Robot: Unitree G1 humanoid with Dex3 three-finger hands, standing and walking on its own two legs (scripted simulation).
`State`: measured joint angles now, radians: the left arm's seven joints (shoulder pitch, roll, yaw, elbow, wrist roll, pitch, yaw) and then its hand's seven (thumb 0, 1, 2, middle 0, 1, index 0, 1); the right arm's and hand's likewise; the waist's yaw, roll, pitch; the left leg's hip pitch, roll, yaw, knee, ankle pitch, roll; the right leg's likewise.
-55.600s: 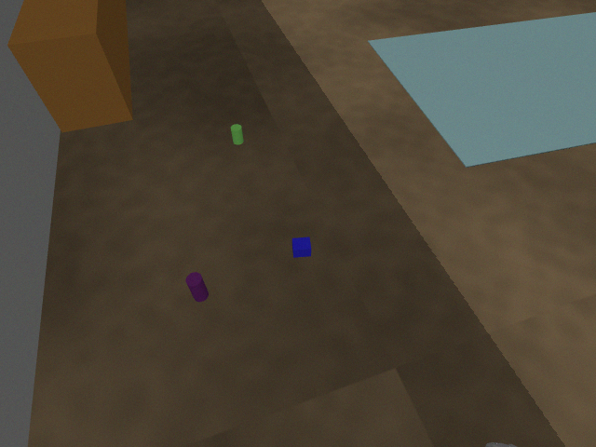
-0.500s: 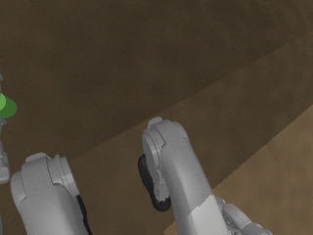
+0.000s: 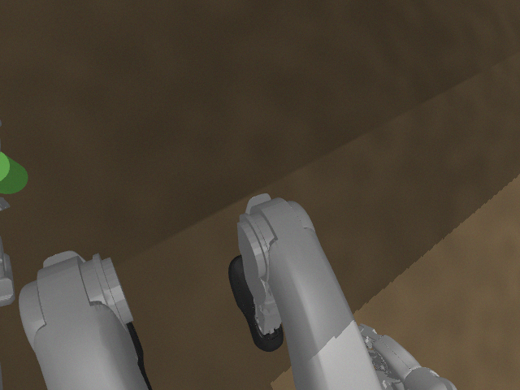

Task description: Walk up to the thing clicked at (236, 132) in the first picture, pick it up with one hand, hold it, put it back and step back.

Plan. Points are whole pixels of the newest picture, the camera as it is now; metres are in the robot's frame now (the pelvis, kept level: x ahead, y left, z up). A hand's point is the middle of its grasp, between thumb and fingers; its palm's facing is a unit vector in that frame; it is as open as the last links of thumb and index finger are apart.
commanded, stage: withdraw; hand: left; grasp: from above
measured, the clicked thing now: out of the picture +0.46 +0.28 -0.26
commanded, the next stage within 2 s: home in 0.88 s
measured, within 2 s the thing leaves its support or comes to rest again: neither
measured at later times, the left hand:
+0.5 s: hand out of the picture +0.43 +0.31 -0.03, palm faces -0.47 -0.09 -0.88, open 14.2 cm
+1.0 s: hand out of the picture +0.46 +0.31 -0.12, palm faces -0.33 -0.04 -0.94, open 14.0 cm
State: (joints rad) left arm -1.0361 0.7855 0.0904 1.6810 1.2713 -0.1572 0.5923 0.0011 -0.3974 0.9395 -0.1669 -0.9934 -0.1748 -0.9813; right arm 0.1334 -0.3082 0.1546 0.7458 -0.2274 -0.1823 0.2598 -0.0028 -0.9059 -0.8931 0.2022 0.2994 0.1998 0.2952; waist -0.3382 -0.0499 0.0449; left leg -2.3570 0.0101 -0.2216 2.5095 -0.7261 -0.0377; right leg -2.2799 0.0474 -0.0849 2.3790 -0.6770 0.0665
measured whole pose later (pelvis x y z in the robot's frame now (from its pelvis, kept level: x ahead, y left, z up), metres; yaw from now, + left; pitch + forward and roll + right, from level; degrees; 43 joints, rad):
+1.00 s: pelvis -0.02 +0.00 +0.03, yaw +5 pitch +35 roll -7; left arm -1.03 0.73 0.06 1.43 1.27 -0.12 0.44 0.00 -0.51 0.99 -0.11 -1.01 -0.11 -1.00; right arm 0.21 -0.25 0.08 0.73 -0.14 -0.04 0.12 0.00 -0.91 -0.89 0.20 0.30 0.20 0.29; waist -0.30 0.01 -0.06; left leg -2.34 -0.01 -0.13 2.36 -0.63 -0.02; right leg -2.27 0.01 -0.02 2.29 -0.63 0.05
